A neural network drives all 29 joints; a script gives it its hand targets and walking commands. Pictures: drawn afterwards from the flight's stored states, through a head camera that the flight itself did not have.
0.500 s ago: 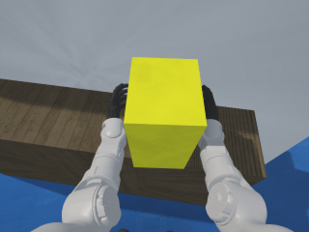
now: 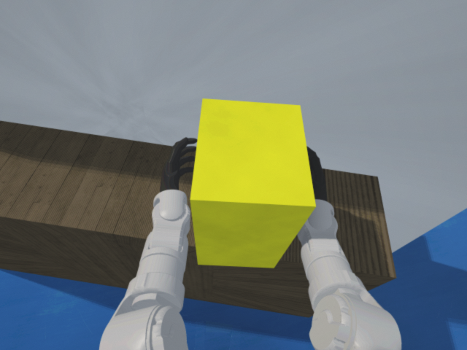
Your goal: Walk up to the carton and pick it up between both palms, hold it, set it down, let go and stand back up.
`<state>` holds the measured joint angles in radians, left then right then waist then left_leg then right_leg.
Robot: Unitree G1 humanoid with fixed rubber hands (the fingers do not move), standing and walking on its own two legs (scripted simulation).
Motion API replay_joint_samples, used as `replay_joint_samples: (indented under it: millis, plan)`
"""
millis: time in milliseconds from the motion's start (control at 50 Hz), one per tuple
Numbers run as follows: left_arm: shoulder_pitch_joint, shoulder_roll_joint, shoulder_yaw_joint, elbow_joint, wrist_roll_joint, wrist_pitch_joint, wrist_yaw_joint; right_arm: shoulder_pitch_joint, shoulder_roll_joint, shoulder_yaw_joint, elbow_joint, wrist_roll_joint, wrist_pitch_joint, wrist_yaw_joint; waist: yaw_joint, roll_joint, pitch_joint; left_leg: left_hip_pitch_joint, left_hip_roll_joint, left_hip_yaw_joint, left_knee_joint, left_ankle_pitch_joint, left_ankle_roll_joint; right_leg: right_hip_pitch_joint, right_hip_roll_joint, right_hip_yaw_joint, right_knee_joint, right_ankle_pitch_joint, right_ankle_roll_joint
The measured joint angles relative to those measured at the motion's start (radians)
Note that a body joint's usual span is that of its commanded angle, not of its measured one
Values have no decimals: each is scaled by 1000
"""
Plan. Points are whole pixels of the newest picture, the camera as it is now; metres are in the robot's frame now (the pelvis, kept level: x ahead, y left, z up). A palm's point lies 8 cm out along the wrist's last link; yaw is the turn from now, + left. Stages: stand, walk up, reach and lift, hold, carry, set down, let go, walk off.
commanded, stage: reach and lift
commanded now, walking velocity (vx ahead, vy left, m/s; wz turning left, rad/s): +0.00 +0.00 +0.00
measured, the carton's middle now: (242, 194) +0.37 +0.00 +0.00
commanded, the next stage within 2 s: none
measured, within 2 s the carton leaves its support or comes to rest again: leaves its support in 0.84 s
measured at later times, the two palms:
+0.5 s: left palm (173, 183) +0.37 +0.12 +0.03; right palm (313, 192) +0.37 -0.13 +0.03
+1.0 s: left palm (173, 186) +0.36 +0.12 +0.04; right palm (315, 192) +0.37 -0.13 +0.04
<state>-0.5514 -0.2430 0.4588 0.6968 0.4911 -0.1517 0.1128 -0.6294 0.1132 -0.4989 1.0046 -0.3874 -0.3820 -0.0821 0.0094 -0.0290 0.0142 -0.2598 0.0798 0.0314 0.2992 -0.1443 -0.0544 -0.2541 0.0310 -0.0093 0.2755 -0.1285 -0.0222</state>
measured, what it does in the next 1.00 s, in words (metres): stands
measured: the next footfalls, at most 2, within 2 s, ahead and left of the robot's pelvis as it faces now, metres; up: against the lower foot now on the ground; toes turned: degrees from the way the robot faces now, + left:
none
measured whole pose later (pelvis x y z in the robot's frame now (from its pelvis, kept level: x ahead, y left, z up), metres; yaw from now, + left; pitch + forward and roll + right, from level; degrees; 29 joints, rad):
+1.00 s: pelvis -0.02 -0.01 +0.00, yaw +1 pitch +11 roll +0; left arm -0.63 -0.21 0.46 0.82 0.44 -0.32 0.14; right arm -0.71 0.05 -0.49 1.15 -0.39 -0.60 -0.15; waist 0.02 -0.04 -0.04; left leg -0.40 0.09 0.03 0.29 -0.08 -0.06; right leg -0.40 0.03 -0.05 0.27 -0.08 -0.04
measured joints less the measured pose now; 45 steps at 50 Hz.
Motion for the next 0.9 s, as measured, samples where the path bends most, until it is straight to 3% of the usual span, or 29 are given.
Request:
replay_joint_samples:
  millis: [640,720,900]
  plan:
    - [-20,11,-1,26,-22,-10,4,-11,-9,12,13,5,-17,-17,3,6,-18,-30,2,11,-18,22,2,-32,-4,-15,-16,19,-2]
    - [-27,15,-5,48,-33,-28,14,-13,-19,19,39,3,-54,-34,5,9,-36,-56,4,9,-9,22,1,-53,-3,-20,-17,25,-3]
    - [-46,24,1,95,-36,-159,30,-48,-49,21,123,-8,-208,-58,9,5,-61,-120,8,6,-2,43,-2,-116,0,-29,-8,43,-9]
